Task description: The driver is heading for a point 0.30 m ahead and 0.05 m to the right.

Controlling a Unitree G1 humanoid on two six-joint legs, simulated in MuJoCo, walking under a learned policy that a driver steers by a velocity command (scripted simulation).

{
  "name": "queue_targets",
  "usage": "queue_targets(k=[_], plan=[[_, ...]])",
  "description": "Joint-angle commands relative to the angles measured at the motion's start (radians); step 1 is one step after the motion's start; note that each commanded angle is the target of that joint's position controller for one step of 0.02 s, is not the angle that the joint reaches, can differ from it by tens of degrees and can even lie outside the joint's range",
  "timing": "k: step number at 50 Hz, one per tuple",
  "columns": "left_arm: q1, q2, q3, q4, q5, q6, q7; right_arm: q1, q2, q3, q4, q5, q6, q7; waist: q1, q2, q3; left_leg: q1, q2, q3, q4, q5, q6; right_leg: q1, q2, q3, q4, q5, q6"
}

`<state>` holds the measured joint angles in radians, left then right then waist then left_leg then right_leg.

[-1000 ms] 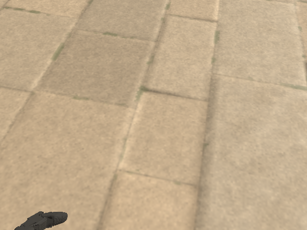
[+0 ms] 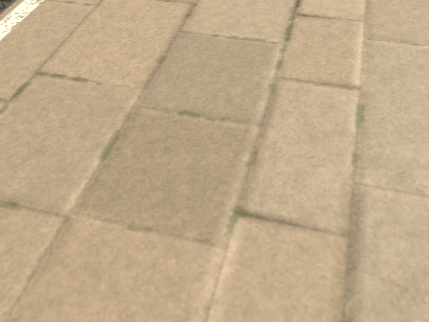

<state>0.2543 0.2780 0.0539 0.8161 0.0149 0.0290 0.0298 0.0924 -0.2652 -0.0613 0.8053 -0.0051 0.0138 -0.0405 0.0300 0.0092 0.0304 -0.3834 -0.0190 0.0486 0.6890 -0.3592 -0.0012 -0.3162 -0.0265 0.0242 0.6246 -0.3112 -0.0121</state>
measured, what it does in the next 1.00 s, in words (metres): steps on the spot, turning right: left foot, then right foot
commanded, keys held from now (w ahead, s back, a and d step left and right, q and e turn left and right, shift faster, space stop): e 0.52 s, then no key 0.34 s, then q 0.14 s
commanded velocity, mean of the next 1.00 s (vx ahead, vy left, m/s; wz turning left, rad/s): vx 0.01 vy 0.00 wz -0.36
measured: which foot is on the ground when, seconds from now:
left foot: up 0.00-0.24, down 0.26-0.70, up 0.72-1.00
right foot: down 0.00-0.26, up 0.28-0.68, down 0.70-1.00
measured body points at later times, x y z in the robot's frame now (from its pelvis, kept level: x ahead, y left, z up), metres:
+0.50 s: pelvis +0.01 +0.03 +0.02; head +0.05 +0.04 +0.46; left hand +0.21 +0.29 -0.10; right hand +0.06 -0.27 -0.09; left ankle +0.03 +0.14 -0.73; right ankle -0.04 -0.11 -0.66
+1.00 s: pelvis -0.01 -0.02 +0.01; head +0.01 -0.03 +0.46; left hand +0.25 +0.14 -0.09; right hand -0.03 -0.32 -0.12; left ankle +0.04 +0.12 -0.71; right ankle -0.04 -0.11 -0.73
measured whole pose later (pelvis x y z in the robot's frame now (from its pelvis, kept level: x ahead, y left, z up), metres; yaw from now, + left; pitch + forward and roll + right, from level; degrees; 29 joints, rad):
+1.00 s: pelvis -0.01 -0.02 +0.01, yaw -22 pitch +0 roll -1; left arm 0.09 0.22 0.03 0.77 0.02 0.00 0.02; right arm 0.18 -0.31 -0.06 0.89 0.01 0.04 -0.02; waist -0.03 0.04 0.04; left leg -0.30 0.07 -0.01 0.70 -0.38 -0.07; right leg -0.22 0.04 -0.04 0.46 -0.24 -0.05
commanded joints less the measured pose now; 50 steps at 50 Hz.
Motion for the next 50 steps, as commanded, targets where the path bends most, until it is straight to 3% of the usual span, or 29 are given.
queue_targets(k=[1, 3, 4, 7, 10, 12, 13, 14, 15, 16, 17, 18, 19, 22, 25, 29, 31, 33, 34, 35, 36, 37, 38, 39, 40, 43, 45, 47, 50], plan=[[0.020, 0.200, 0.053, -0.069, 0.006, -0.043, 0.011, -0.069, -0.094, -0.038, -0.083, 0.007, -0.010, -0.005, 0.009, -0.217, -0.026, -0.207, -0.032, -0.098, 0.359, -0.212, -0.017, 0.130, -0.274, 0.410, -0.318, 0.395, -0.257], [-0.049, 0.185, 0.056, -0.091, -0.026, -0.047, 0.016, -0.038, -0.094, -0.040, -0.070, 0.004, -0.011, -0.004, -0.023, -0.130, -0.076, -0.220, -0.001, -0.120, 0.308, -0.139, -0.028, 0.201, -0.231, 0.338, -0.260, 0.522, -0.201], [-0.055, 0.180, 0.057, -0.093, -0.033, -0.038, 0.018, -0.050, -0.080, -0.035, -0.072, 0.004, -0.016, -0.004, -0.020, -0.123, -0.095, -0.196, -0.005, -0.106, 0.244, -0.108, -0.039, 0.219, -0.209, 0.316, -0.244, 0.562, -0.185], [-0.045, 0.192, 0.069, -0.098, -0.033, -0.006, 0.028, -0.062, -0.059, -0.022, -0.075, 0.021, -0.029, 0.010, -0.002, -0.163, -0.146, -0.079, -0.028, -0.094, 0.058, -0.030, -0.057, 0.233, -0.177, 0.310, -0.220, 0.593, -0.180], [-0.078, 0.199, 0.074, -0.116, -0.040, 0.010, 0.024, -0.006, -0.092, -0.029, -0.058, 0.030, -0.032, 0.027, -0.018, -0.197, -0.146, 0.052, -0.042, -0.088, -0.136, 0.047, -0.053, 0.191, -0.161, 0.363, -0.221, 0.516, -0.173], [-0.103, 0.177, 0.067, -0.129, -0.049, 0.014, 0.025, 0.068, -0.121, -0.043, -0.031, 0.021, -0.033, 0.032, -0.056, -0.166, -0.138, 0.217, -0.014, -0.078, -0.353, 0.236, -0.024, 0.102, -0.100, 0.354, -0.177, 0.329, -0.112], [-0.066, 0.127, 0.053, -0.129, -0.036, 0.015, 0.024, 0.096, -0.181, -0.058, -0.030, 0.004, -0.029, 0.026, -0.040, -0.031, -0.159, 0.353, 0.150, -0.221, -0.383, 0.280, 0.034, -0.036, -0.025, 0.286, -0.027, 0.092, -0.059], [-0.029, 0.078, 0.044, -0.155, -0.032, 0.005, 0.018, 0.067, -0.271, -0.075, -0.041, -0.022, -0.017, 0.022, 0.003, 0.261, -0.124, 0.374, 0.372, -0.488, -0.404, 0.467, 0.193, -0.261, 0.144, 0.128, 0.157, -0.288, 0.005], [-0.026, 0.172, 0.070, -0.144, -0.021, -0.006, 0.016, 0.046, -0.223, -0.062, -0.064, -0.045, -0.026, 0.024, -0.019, 0.201, -0.116, 0.303, 0.453, -0.537, -0.416, 0.479, 0.288, -0.279, 0.074, 0.153, 0.388, -0.335, 0.042], [-0.018, 0.223, 0.091, -0.123, -0.033, -0.003, 0.014, -0.014, -0.166, -0.045, -0.080, -0.041, -0.034, 0.021, 0.006, 0.121, -0.087, 0.263, 0.395, -0.438, -0.409, 0.449, 0.268, -0.272, 0.057, 0.156, 0.485, -0.268, 0.049], [0.002, 0.212, 0.095, -0.101, -0.033, 0.007, 0.018, -0.063, -0.144, -0.039, -0.087, -0.025, -0.037, 0.019, 0.028, 0.098, -0.061, 0.249, 0.325, -0.340, -0.401, 0.395, 0.220, -0.281, 0.047, 0.138, 0.520, -0.205, 0.062], [0.005, 0.199, 0.093, -0.094, -0.028, 0.017, 0.022, -0.078, -0.126, -0.033, -0.091, -0.008, -0.040, 0.015, 0.019, 0.105, -0.047, 0.257, 0.294, -0.286, -0.399, 0.371, 0.198, -0.305, 0.038, 0.132, 0.551, -0.146, 0.077], [-0.006, 0.176, 0.087, -0.100, -0.028, 0.023, 0.019, -0.070, -0.123, -0.028, -0.085, -0.004, -0.038, 0.009, 0.009, 0.115, -0.036, 0.248, 0.278, -0.241, -0.399, 0.413, 0.200, -0.306, 0.036, 0.117, 0.577, -0.112, 0.091], [-0.088, 0.134, 0.069, -0.155, -0.041, 0.019, 0.009, 0.003, -0.139, -0.030, -0.062, -0.011, -0.026, -0.009, -0.041, 0.130, -0.039, 0.321, 0.274, -0.167, -0.410, 0.455, 0.227, -0.335, 0.013, 0.055, 0.476, -0.056, 0.121], [-0.127, 0.112, 0.053, -0.192, -0.036, 0.016, -0.006, 0.032, -0.176, -0.040, -0.051, -0.008, -0.015, -0.013, -0.069, 0.133, -0.068, 0.380, 0.306, -0.135, -0.405, 0.478, 0.241, -0.293, -0.024, 0.023, 0.337, -0.059, 0.130], [-0.125, 0.106, 0.041, -0.209, -0.029, 0.018, -0.023, 0.024, -0.218, -0.053, -0.048, 0.003, -0.008, 0.010, -0.068, 0.145, -0.077, 0.313, 0.315, -0.085, -0.387, 0.542, 0.241, -0.119, -0.014, -0.043, 0.164, -0.082, 0.097], [-0.108, 0.111, 0.043, -0.206, -0.028, 0.023, -0.027, 0.026, -0.227, -0.054, -0.038, 0.018, -0.008, 0.021, -0.058, 0.149, -0.079, 0.317, 0.325, -0.089, -0.356, 0.556, 0.231, -0.061, 0.001, -0.057, 0.061, -0.062, 0.071], [-0.048, 0.108, 0.045, -0.181, -0.025, 0.023, -0.033, 0.002, -0.217, -0.049, -0.029, 0.038, -0.007, 0.025, -0.011, 0.138, -0.083, 0.279, 0.302, -0.062, -0.277, 0.525, 0.180, 0.076, 0.026, -0.080, -0.171, 0.106, 0.020], [-0.027, 0.137, 0.053, -0.173, -0.022, 0.023, -0.030, 0.055, -0.182, -0.036, -0.003, 0.038, -0.011, 0.028, -0.007, 0.090, -0.094, 0.212, 0.266, -0.028, -0.215, 0.445, 0.116, 0.200, 0.021, -0.047, -0.281, 0.244, -0.011], [0.004, 0.209, 0.069, -0.176, -0.021, 0.024, -0.017, 0.086, -0.116, -0.013, -0.006, -0.004, -0.018, 0.036, -0.028, -0.104, -0.158, 0.063, 0.190, 0.058, -0.030, 0.179, 0.020, 0.383, -0.148, 0.162, -0.277, 0.574, -0.060], [-0.040, 0.240, 0.061, -0.205, 0.002, 0.017, -0.012, 0.073, -0.075, 0.003, -0.034, -0.027, -0.024, 0.040, -0.043, -0.286, -0.162, -0.115, 0.080, 0.056, 0.135, -0.275, -0.056, 0.387, -0.360, 0.378, -0.247, 0.793, -0.244], [-0.030, 0.184, 0.050, -0.197, 0.016, -0.004, -0.021, 0.012, -0.152, -0.021, -0.038, -0.006, -0.016, 0.028, 0.019, -0.181, -0.181, -0.105, 0.091, -0.041, 0.281, -0.318, -0.072, 0.291, -0.365, 0.362, -0.269, 0.684, -0.328], [-0.067, 0.167, 0.042, -0.183, 0.015, -0.022, -0.025, 0.008, -0.173, -0.031, -0.033, 0.015, -0.008, 0.025, -0.005, -0.167, -0.136, -0.113, 0.099, -0.065, 0.336, -0.269, -0.067, 0.251, -0.299, 0.283, -0.285, 0.592, -0.293], [-0.112, 0.166, 0.043, -0.178, 0.007, -0.032, -0.025, 0.029, -0.170, -0.035, -0.012, 0.018, 0.000, 0.019, -0.022, -0.158, -0.109, -0.126, 0.101, -0.073, 0.339, -0.214, -0.063, 0.231, -0.247, 0.234, -0.296, 0.496, -0.243], [-0.145, 0.150, 0.037, -0.177, -0.002, -0.039, -0.024, 0.041, -0.179, -0.041, 0.004, 0.010, 0.008, 0.011, -0.030, -0.154, -0.087, -0.125, 0.104, -0.084, 0.338, -0.161, -0.067, 0.211, -0.229, 0.212, -0.302, 0.484, -0.217], [-0.177, 0.106, 0.019, -0.154, 0.000, -0.047, -0.017, 0.088, -0.143, -0.035, 0.030, 0.009, 0.012, 0.008, -0.060, -0.140, -0.095, -0.033, 0.091, -0.079, 0.282, -0.048, -0.081, 0.162, -0.184, 0.139, -0.308, 0.516, -0.206], [-0.188, 0.065, 0.005, -0.128, 0.005, -0.049, -0.015, 0.091, -0.104, -0.017, 0.047, 0.011, 0.011, 0.012, -0.052, -0.139, -0.099, 0.040, 0.103, -0.075, 0.123, -0.015, -0.082, 0.164, -0.164, 0.094, -0.307, 0.434, -0.189], [-0.169, 0.096, 0.012, -0.099, 0.011, -0.046, -0.013, 0.053, -0.111, -0.012, 0.034, 0.013, 0.010, 0.017, -0.024, -0.146, -0.084, 0.079, 0.094, -0.056, 0.030, -0.021, -0.078, 0.162, -0.182, 0.108, -0.308, 0.365, -0.200], [-0.184, 0.160, 0.032, -0.085, -0.005, -0.032, -0.001, 0.057, -0.157, -0.022, 0.018, 0.023, 0.010, 0.021, -0.030, -0.141, -0.055, 0.083, 0.069, -0.024, -0.040, 0.000, -0.053, 0.158, -0.219, 0.144, -0.288, 0.310, -0.208]])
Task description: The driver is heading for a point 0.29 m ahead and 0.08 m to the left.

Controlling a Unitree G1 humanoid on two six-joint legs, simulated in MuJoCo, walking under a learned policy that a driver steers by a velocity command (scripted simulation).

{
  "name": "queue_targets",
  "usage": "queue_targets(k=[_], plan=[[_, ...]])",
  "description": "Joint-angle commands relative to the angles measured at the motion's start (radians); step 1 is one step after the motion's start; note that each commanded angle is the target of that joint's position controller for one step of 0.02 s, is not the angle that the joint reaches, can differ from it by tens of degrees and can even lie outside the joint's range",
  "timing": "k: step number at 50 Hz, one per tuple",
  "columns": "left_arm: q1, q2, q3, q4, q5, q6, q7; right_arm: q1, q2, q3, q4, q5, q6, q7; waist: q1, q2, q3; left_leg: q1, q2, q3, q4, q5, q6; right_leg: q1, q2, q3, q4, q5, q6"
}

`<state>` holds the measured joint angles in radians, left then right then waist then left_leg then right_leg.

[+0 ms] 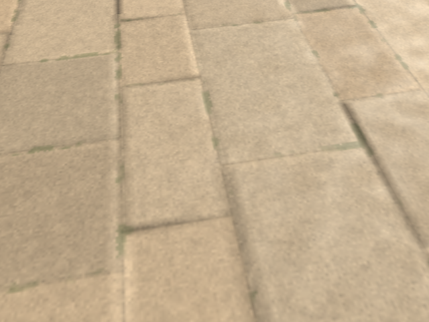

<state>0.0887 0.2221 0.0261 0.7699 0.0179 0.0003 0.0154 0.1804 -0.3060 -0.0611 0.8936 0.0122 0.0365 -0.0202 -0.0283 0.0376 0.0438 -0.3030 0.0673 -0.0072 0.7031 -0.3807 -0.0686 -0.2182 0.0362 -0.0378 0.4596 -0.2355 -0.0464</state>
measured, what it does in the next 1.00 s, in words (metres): steps to the left, turning left: left foot, then right foot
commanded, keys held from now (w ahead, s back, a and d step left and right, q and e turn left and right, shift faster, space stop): q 0.40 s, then w+q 0.28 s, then w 0.14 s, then no key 0.18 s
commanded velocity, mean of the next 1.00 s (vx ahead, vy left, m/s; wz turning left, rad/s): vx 0.16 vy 0.00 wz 0.41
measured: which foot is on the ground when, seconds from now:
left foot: up 0.00-0.04, down 0.06-0.38, up 0.40-0.88, down 0.90-1.00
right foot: down 0.00-0.10, up 0.12-0.36, down 0.38-0.92, up 0.94-1.00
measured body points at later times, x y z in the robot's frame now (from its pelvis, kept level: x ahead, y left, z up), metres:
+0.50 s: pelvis -0.01 -0.03 +0.00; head +0.02 -0.04 +0.45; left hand +0.03 +0.28 -0.10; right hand +0.21 -0.28 -0.11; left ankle -0.05 +0.11 -0.68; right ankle +0.02 -0.13 -0.74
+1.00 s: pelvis +0.09 +0.10 -0.01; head +0.12 +0.14 +0.44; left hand -0.03 +0.37 -0.14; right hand +0.38 -0.03 -0.10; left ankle +0.09 +0.21 -0.74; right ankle +0.05 -0.10 -0.66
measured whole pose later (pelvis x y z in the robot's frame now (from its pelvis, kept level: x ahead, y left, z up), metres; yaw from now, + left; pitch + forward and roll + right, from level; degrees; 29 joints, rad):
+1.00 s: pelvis +0.09 +0.10 -0.01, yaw +29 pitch +2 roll -1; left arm 0.32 0.31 0.07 0.87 -0.02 -0.05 0.00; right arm 0.09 -0.28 -0.05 0.73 0.00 -0.03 0.03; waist 0.05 -0.01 0.06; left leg -0.37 0.00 0.03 0.55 -0.20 0.05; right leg -0.30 -0.09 -0.04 1.04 -0.53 0.05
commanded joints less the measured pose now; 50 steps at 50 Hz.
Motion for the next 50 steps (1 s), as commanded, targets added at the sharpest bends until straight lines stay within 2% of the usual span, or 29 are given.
queue_targets(k=[1, 3, 4, 5, 7, 8, 9, 11, 14, 16, 18, 19, 20, 21, 22, 23, 25, 29, 33, 37, 40, 42, 43, 45, 46, 47, 48, 49, 50], plan=[[-0.022, 0.223, 0.064, -0.036, -0.015, 0.002, 0.018, -0.018, -0.114, -0.022, -0.069, 0.005, -0.014, 0.003, 0.018, -0.165, -0.062, 0.014, -0.026, 0.045, -0.097, 0.059, 0.028, 0.060, -0.285, 0.204, -0.110, 0.233, -0.165], [0.008, 0.222, 0.071, -0.018, -0.026, 0.009, 0.026, -0.005, -0.122, -0.022, -0.075, -0.007, -0.015, 0.008, 0.007, -0.127, -0.054, 0.051, -0.019, 0.022, -0.210, 0.249, 0.071, 0.057, -0.259, 0.171, -0.064, 0.193, -0.109], [0.023, 0.204, 0.072, -0.023, -0.015, 0.007, 0.030, -0.003, -0.168, -0.033, -0.083, -0.011, -0.016, 0.006, 0.028, -0.036, -0.063, 0.082, 0.032, -0.057, -0.215, 0.486, 0.110, 0.028, -0.199, 0.108, 0.021, 0.123, -0.057], [0.015, 0.169, 0.069, -0.044, 0.002, 0.005, 0.034, 0.006, -0.213, -0.048, -0.074, 0.002, -0.015, 0.003, 0.055, 0.129, -0.076, 0.092, 0.106, -0.190, -0.258, 0.533, 0.195, -0.029, -0.078, -0.018, 0.129, 0.037, 0.011], [-0.104, 0.132, 0.064, -0.076, -0.006, 0.007, 0.042, 0.037, -0.198, -0.047, -0.082, -0.017, -0.031, -0.002, -0.022, 0.215, -0.053, 0.159, 0.248, -0.447, -0.398, 0.500, 0.357, -0.223, 0.037, 0.004, 0.375, -0.283, 0.066], [-0.113, 0.139, 0.070, -0.080, -0.018, 0.009, 0.038, 0.049, -0.199, -0.048, -0.082, -0.027, -0.049, -0.003, -0.037, 0.198, -0.059, 0.194, 0.271, -0.477, -0.412, 0.525, 0.388, -0.292, 0.027, 0.073, 0.551, -0.425, 0.068], [-0.077, 0.149, 0.077, -0.072, -0.028, 0.011, 0.033, 0.022, -0.203, -0.051, -0.090, -0.017, -0.063, -0.005, -0.009, 0.136, -0.066, 0.217, 0.254, -0.440, -0.388, 0.543, 0.369, -0.331, -0.001, 0.114, 0.618, -0.409, 0.068], [-0.052, 0.154, 0.080, -0.059, -0.024, 0.006, 0.030, -0.045, -0.182, -0.053, -0.106, 0.013, -0.061, -0.013, 0.020, 0.076, -0.069, 0.232, 0.188, -0.348, -0.361, 0.531, 0.289, -0.324, -0.033, 0.112, 0.479, -0.309, 0.078], [-0.042, 0.118, 0.068, -0.053, -0.030, -0.010, 0.018, -0.048, -0.187, -0.062, -0.109, 0.013, -0.023, -0.024, 0.006, 0.112, -0.113, 0.202, 0.137, -0.322, -0.338, 0.549, 0.269, -0.187, -0.001, 0.076, 0.295, -0.204, 0.105], [0.005, 0.139, 0.074, -0.038, -0.041, -0.012, 0.006, -0.065, -0.193, -0.065, -0.119, 0.013, -0.008, -0.024, 0.011, 0.140, -0.127, 0.164, 0.126, -0.340, -0.330, 0.525, 0.258, -0.092, 0.017, 0.063, 0.167, -0.135, 0.106], [0.089, 0.155, 0.084, -0.009, -0.039, -0.013, -0.002, -0.104, -0.180, -0.058, -0.134, 0.025, 0.002, -0.025, 0.058, 0.136, -0.125, 0.093, 0.084, -0.350, -0.296, 0.399, 0.212, 0.048, 0.028, 0.038, -0.058, 0.040, 0.091], [0.117, 0.188, 0.095, -0.002, -0.032, -0.011, 0.000, -0.081, -0.147, -0.048, -0.134, 0.021, 0.002, -0.026, 0.057, 0.082, -0.130, 0.009, 0.037, -0.324, -0.233, 0.250, 0.163, 0.150, -0.033, 0.083, -0.122, 0.091, 0.066], [0.135, 0.269, 0.112, -0.013, -0.013, -0.003, 0.014, -0.031, -0.070, -0.029, -0.133, -0.001, 0.001, -0.020, 0.026, -0.175, -0.143, -0.148, -0.084, -0.195, 0.020, -0.053, 0.088, 0.246, -0.275, 0.323, -0.165, 0.197, -0.019], [0.105, 0.311, 0.113, -0.037, 0.031, -0.004, 0.007, -0.025, -0.107, -0.043, -0.161, 0.007, -0.010, -0.022, 0.021, -0.311, -0.117, -0.286, -0.139, -0.132, 0.215, -0.269, 0.059, 0.139, -0.446, 0.559, -0.232, 0.081, -0.176], [0.071, 0.264, 0.097, -0.061, 0.035, -0.021, 0.005, -0.031, -0.178, -0.061, -0.159, 0.012, -0.017, -0.019, 0.016, -0.225, -0.079, -0.307, -0.072, -0.169, 0.357, -0.206, 0.062, 0.096, -0.439, 0.568, -0.278, -0.145, -0.218], [0.035, 0.218, 0.085, -0.062, 0.013, -0.033, 0.008, -0.032, -0.202, -0.074, -0.147, 0.018, -0.016, -0.013, 0.004, -0.186, -0.029, -0.351, -0.048, -0.159, 0.400, -0.114, 0.065, 0.088, -0.381, 0.481, -0.297, -0.313, -0.174], [0.022, 0.201, 0.078, -0.063, -0.019, -0.050, 0.024, -0.030, -0.167, -0.072, -0.129, 0.010, -0.014, -0.010, 0.012, -0.176, 0.011, -0.421, -0.021, -0.136, 0.433, 0.013, 0.046, 0.134, -0.316, 0.367, -0.319, -0.328, -0.111], [0.140, 0.194, 0.074, -0.039, -0.010, -0.074, 0.035, -0.094, -0.111, -0.056, -0.165, 0.014, -0.039, 0.013, 0.075, -0.140, 0.000, -0.465, 0.003, -0.089, 0.383, 0.141, 0.011, 0.225, -0.302, 0.228, -0.349, -0.213, -0.112], [0.190, 0.225, 0.087, -0.023, -0.013, -0.078, 0.027, -0.128, -0.080, -0.043, -0.205, 0.014, -0.052, 0.028, 0.098, -0.142, 0.014, -0.486, 0.025, -0.069, 0.242, 0.184, -0.004, 0.277, -0.333, 0.153, -0.369, -0.137, -0.128], [0.222, 0.240, 0.097, -0.002, -0.022, -0.081, 0.008, -0.168, -0.035, -0.019, -0.235, 0.012, -0.061, 0.045, 0.110, -0.134, 0.046, -0.397, 0.031, -0.025, 0.079, 0.201, 0.024, 0.222, -0.338, 0.056, -0.380, -0.056, -0.139], [0.242, 0.248, 0.102, 0.020, -0.038, -0.080, -0.011, -0.186, -0.036, -0.008, -0.245, 0.013, -0.067, 0.056, 0.107, -0.138, 0.062, -0.292, 0.015, 0.025, -0.028, 0.162, 0.065, 0.191, -0.340, 0.000, -0.363, -0.001, -0.141], [0.243, 0.261, 0.105, 0.036, -0.052, -0.073, -0.019, -0.188, -0.049, -0.009, -0.253, 0.012, -0.070, 0.062, 0.088, -0.149, 0.067, -0.227, -0.002, 0.044, -0.090, 0.133, 0.100, 0.195, -0.356, -0.006, -0.322, 0.093, -0.134], [0.221, 0.270, 0.106, 0.039, -0.057, -0.065, -0.019, -0.147, -0.059, -0.015, -0.244, 0.006, -0.071, 0.063, 0.048, -0.150, 0.044, -0.144, -0.030, 0.066, -0.146, 0.153, 0.120, 0.189, -0.350, -0.026, -0.250, 0.251, -0.116], [0.222, 0.236, 0.087, 0.045, -0.049, -0.061, -0.014, 0.093, -0.146, -0.063, -0.170, -0.002, -0.069, 0.051, -0.071, -0.100, -0.132, 0.252, -0.094, 0.078, -0.241, 0.313, 0.165, 0.092, -0.258, -0.133, 0.100, 0.563, -0.029], [0.219, 0.163, 0.053, 0.006, 0.002, -0.066, -0.014, 0.229, -0.235, -0.083, -0.151, -0.009, -0.060, 0.029, -0.103, 0.077, -0.269, 0.526, 0.119, -0.190, -0.217, 0.552, 0.219, -0.137, -0.186, -0.163, 0.422, 0.119, 0.049], [0.297, 0.100, 0.034, -0.011, 0.000, -0.078, -0.013, 0.182, -0.299, -0.080, -0.170, -0.023, -0.059, 0.024, -0.022, 0.250, -0.366, 0.618, 0.352, -0.599, -0.323, 0.621, 0.400, -0.381, -0.042, -0.050, 0.690, -0.427, 0.108], [0.259, 0.206, 0.061, 0.017, -0.037, -0.078, -0.010, 0.147, -0.219, -0.061, -0.180, -0.013, -0.070, 0.035, -0.059, 0.100, -0.332, 0.522, 0.339, -0.519, -0.351, 0.672, 0.410, -0.398, -0.080, 0.074, 0.794, -0.405, 0.113], [0.222, 0.214, 0.064, 0.008, -0.052, -0.075, -0.010, 0.100, -0.171, -0.045, -0.173, -0.011, -0.078, 0.039, -0.037, 0.120, -0.222, 0.433, 0.288, -0.346, -0.343, 0.743, 0.375, -0.436, -0.117, 0.059, 0.796, -0.350, 0.097], [0.216, 0.201, 0.063, 0.024, -0.041, -0.070, -0.003, 0.051, -0.129, -0.035, -0.171, -0.007, -0.084, 0.044, -0.008, 0.068, -0.172, 0.346, 0.224, -0.253, -0.347, 0.735, 0.331, -0.422, -0.152, 0.059, 0.749, -0.284, 0.087]])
